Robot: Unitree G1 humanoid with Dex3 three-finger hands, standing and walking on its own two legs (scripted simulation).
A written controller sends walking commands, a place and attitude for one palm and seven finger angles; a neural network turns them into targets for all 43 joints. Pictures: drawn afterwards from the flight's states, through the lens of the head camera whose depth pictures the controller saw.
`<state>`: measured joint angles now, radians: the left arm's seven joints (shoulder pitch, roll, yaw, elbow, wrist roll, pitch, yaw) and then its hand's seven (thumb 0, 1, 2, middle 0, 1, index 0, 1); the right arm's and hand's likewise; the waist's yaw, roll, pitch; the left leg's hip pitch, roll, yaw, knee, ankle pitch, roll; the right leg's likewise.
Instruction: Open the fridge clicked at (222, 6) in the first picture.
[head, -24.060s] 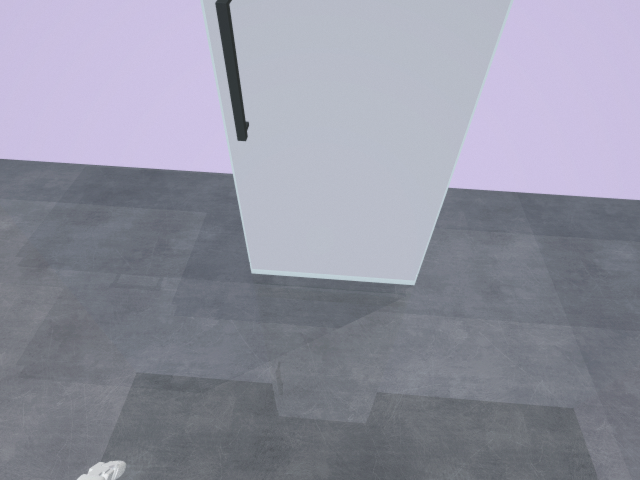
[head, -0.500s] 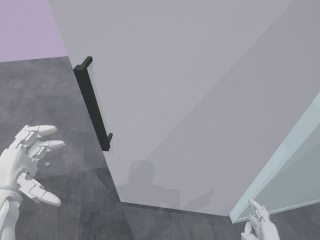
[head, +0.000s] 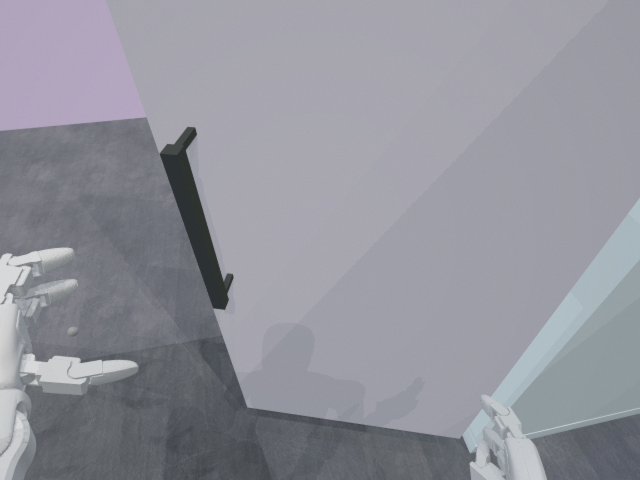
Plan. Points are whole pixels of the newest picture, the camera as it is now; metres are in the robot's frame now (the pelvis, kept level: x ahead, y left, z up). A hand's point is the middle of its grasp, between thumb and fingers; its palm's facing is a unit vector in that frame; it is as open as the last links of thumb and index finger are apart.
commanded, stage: draw the hand back to the body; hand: left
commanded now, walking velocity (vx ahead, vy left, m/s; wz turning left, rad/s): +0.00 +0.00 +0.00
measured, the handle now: (206, 231) +0.41 +0.23 +0.09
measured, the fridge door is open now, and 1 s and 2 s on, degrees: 71 71 71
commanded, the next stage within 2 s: step back with the hand held close in 0.88 s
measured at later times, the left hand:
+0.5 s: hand (73, 298) +0.22 +0.28 +0.17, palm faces +0.48 -0.79 -0.38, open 8.8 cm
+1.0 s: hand (70, 304) +0.21 +0.27 +0.18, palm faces +0.48 -0.79 -0.37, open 7.4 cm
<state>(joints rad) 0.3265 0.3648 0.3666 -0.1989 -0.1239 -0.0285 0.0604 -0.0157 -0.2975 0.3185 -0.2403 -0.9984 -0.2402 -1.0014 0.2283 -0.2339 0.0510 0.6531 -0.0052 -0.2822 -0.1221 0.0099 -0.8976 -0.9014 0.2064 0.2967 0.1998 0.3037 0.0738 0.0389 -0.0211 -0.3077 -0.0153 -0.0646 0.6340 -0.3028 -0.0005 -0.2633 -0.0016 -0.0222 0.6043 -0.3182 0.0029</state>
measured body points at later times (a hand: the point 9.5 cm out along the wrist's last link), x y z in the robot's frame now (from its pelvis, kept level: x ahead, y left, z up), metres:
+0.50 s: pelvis +0.03 +0.01 +0.01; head +0.00 -0.01 +0.46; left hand +0.19 +0.32 +0.19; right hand +0.21 -0.21 -0.06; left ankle +0.02 +0.12 -0.73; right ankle +0.00 -0.12 -0.73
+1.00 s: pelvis +0.02 +0.00 +0.02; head -0.01 -0.02 +0.46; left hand +0.18 +0.31 +0.20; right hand +0.20 -0.22 -0.07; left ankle +0.02 +0.12 -0.73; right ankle +0.00 -0.12 -0.73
